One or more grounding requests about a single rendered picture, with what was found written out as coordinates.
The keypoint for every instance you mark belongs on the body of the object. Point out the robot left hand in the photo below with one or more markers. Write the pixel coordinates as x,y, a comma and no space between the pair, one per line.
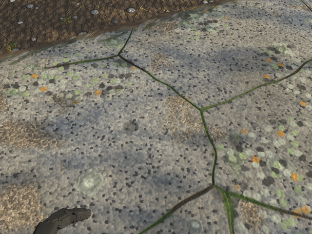
60,219

